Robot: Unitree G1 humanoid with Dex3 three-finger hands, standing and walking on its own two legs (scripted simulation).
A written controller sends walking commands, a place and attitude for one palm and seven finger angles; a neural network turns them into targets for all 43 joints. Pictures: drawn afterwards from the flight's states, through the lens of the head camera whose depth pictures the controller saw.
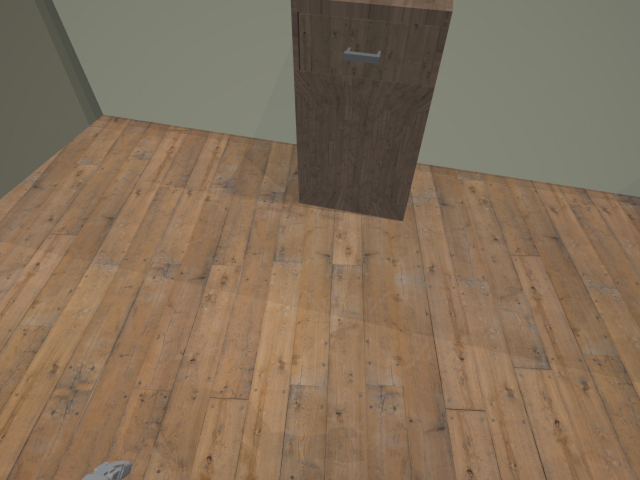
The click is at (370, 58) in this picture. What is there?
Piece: drawer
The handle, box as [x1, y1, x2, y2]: [343, 47, 380, 63]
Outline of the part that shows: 343,55 343,59 378,63 380,51 378,51 376,54 352,52 350,50 350,47 348,47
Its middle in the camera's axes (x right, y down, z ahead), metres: +0.13 -0.59 +1.24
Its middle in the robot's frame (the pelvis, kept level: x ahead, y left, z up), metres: +1.33 -0.07 -0.04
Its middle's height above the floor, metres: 0.73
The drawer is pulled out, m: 0.00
